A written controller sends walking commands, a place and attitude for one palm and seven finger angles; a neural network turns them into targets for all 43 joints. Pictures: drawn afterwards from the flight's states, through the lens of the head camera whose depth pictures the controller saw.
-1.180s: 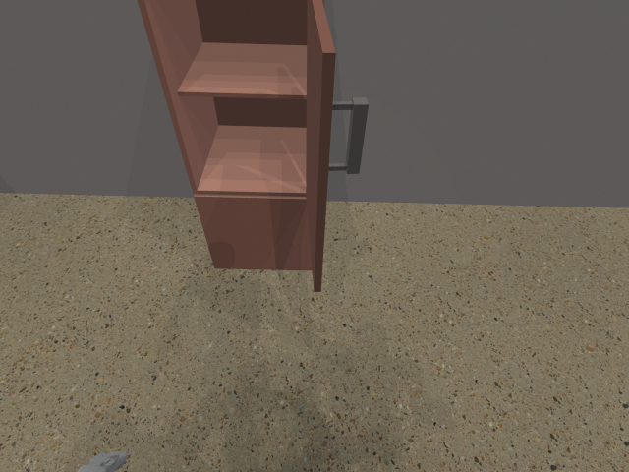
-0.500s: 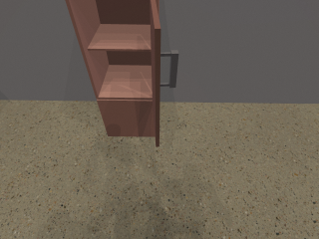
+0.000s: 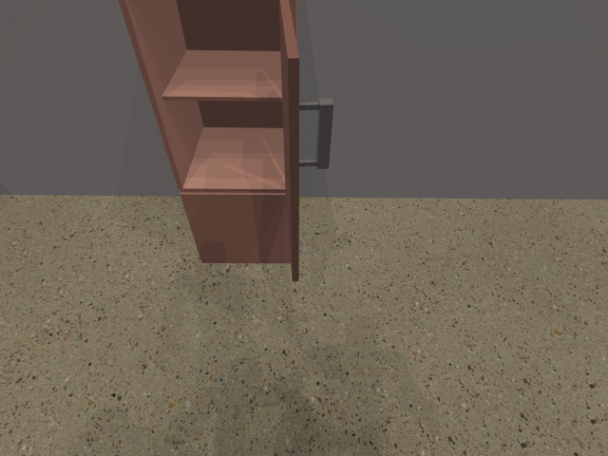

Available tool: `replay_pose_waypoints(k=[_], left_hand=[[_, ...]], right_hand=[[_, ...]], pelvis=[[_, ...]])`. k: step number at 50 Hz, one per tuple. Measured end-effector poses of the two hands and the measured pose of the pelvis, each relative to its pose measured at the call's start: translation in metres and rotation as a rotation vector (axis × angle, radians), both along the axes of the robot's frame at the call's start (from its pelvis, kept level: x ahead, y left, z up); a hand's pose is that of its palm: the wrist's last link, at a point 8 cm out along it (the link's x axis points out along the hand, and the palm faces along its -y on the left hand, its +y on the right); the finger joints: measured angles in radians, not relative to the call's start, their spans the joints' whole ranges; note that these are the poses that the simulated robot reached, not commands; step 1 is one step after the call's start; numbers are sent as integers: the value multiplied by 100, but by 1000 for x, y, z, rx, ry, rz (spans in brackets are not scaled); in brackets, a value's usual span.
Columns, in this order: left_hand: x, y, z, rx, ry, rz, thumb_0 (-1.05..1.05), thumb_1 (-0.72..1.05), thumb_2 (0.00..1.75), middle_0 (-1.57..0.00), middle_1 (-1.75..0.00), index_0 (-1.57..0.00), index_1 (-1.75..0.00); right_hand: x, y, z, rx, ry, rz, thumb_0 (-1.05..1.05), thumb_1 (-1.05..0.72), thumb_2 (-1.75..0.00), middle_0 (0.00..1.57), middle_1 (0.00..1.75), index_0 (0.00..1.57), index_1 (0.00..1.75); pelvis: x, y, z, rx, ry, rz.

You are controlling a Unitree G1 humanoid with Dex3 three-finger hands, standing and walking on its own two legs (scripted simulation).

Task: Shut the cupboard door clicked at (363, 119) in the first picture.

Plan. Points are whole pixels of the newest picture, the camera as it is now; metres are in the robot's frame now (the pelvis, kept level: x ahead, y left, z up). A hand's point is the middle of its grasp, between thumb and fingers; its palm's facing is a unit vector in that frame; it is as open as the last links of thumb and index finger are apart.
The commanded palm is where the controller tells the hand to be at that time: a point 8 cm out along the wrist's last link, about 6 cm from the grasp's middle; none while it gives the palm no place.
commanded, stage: look at it before walking up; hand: left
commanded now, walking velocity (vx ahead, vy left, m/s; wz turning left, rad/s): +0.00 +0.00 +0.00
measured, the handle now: (313, 136) +0.66 +0.02 +0.07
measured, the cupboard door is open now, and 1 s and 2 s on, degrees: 95 95 95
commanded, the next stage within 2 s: walk around to get in front in 1.48 s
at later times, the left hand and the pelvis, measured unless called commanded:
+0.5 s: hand out of the picture +0.08 +0.25 -0.15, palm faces -0.03 -0.94 -0.34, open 7.4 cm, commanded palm none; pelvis +0.00 +0.00 +0.00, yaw +0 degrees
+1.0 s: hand out of the picture +0.09 +0.25 -0.15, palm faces -0.03 -0.94 -0.34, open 7.4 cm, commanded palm none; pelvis +0.01 +0.00 +0.00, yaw +0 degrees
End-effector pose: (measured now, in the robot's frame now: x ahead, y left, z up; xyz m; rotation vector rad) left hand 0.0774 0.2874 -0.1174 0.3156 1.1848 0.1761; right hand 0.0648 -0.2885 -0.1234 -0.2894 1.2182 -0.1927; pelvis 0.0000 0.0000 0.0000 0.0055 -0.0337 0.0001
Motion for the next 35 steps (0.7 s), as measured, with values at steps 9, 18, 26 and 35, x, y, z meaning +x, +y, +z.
replay_pose_waypoints(k=[9, 18, 26, 35], left_hand=[[-8, 2, -2, 1, 28, 7, 1, 90, 90, -20, -30, -20, -30], [-9, 4, -1, 5, 32, 14, 1, 90, 90, -20, -30, -20, -30], [-6, 5, 0, 7, 26, 14, 1, 90, 90, -20, -30, -20, -30], [-2, 6, 0, 7, 22, 11, 1, 90, 90, -20, -30, -20, -30]], right_hand=[[-1, 0, 0, -3, 11, -2, 1, -90, -89, 20, 30, 21, 30], [2, 0, 1, -4, 12, 2, 1, -90, -89, 20, 30, 21, 30], [7, 1, 2, -3, 4, 8, 1, -90, -89, 20, 30, 21, 30], [11, 0, 3, -6, -1, 10, 1, -90, -89, 20, 30, 21, 30]], pelvis=[[1, 0, 0, -1, 3, -2], [2, 1, 1, -1, 2, 1], [4, 1, 1, -1, 3, 2], [6, 1, 2, -1, 5, 1]])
